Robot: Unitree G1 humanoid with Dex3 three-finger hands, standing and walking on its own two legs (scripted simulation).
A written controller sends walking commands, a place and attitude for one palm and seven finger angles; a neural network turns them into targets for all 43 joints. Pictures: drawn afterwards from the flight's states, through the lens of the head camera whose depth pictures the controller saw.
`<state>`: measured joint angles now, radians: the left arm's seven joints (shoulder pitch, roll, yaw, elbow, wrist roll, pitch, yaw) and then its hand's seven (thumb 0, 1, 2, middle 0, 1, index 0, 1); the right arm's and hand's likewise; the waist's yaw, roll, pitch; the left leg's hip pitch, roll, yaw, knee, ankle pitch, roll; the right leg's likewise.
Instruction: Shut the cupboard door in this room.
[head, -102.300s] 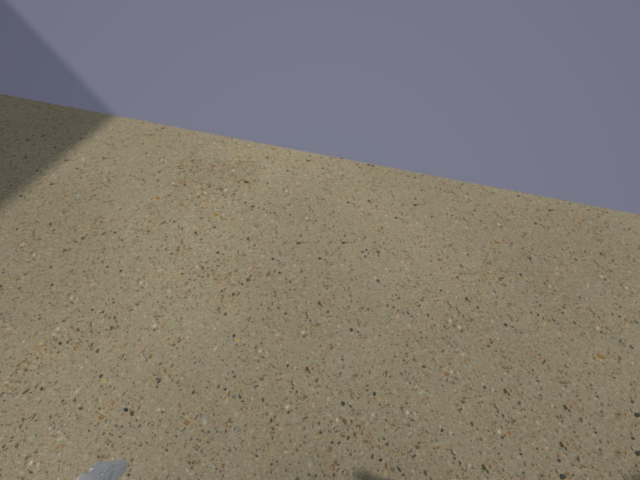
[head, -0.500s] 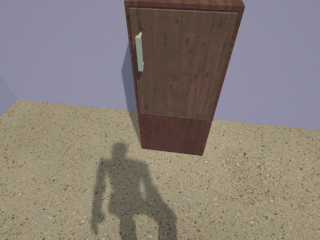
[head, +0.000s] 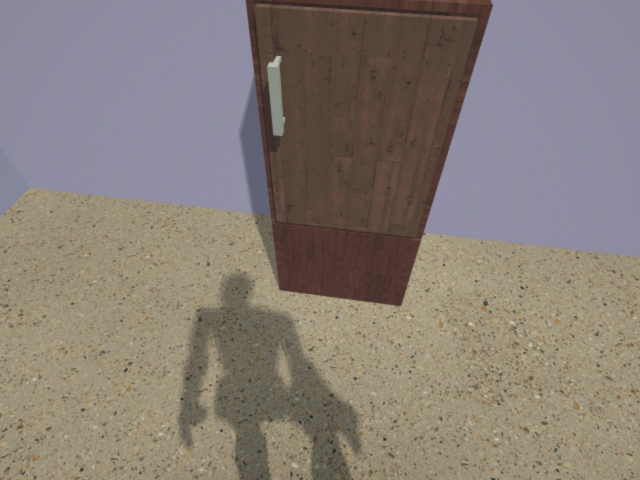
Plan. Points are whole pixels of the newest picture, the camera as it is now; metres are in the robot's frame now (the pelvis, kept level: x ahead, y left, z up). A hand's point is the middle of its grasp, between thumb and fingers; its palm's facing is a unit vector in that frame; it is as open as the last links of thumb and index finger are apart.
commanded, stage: look to check the result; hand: left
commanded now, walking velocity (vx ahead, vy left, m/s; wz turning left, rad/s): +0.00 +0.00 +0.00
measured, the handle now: (278, 96) +0.85 +0.14 +0.05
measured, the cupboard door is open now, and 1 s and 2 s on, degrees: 0 0 0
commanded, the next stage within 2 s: stand and wait in 0.42 s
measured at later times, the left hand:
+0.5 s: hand out of the picture +0.06 +0.22 -0.16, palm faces +0.00 -0.96 -0.28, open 7.3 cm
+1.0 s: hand out of the picture +0.09 +0.23 -0.16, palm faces -0.01 -0.95 -0.31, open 7.3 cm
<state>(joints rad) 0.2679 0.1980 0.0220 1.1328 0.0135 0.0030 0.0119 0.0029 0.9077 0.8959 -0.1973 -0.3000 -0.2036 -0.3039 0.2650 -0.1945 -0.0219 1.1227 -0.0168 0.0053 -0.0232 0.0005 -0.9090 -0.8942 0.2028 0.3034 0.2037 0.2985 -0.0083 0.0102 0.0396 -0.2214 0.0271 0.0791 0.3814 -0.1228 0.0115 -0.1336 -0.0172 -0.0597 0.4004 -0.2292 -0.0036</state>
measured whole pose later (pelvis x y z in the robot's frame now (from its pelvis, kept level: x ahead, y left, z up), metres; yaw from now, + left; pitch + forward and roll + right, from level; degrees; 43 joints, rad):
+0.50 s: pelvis +0.02 +0.00 +0.00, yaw +0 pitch -2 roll +0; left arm 0.17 0.28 0.02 1.13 0.01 -0.01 0.00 0.00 0.91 0.90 -0.20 -0.30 -0.20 -0.30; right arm 0.15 -0.28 -0.02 1.12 -0.02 0.00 -0.01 0.00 -0.91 -0.89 0.20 0.30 0.21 0.30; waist 0.00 0.01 0.04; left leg -0.18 0.03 0.08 0.34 -0.12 0.00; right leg -0.08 -0.01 -0.06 0.33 -0.22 -0.01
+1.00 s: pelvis +0.04 -0.01 +0.01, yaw +0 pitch -1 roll +0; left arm 0.16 0.30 0.01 1.13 0.01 -0.01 0.00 0.00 0.91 0.90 -0.20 -0.30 -0.20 -0.30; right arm 0.14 -0.29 0.00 1.13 -0.01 0.00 -0.01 0.00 -0.91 -0.89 0.20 0.30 0.21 0.30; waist 0.00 0.01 0.04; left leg -0.14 0.03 0.08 0.31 -0.14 0.00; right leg -0.04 -0.01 -0.06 0.29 -0.23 -0.01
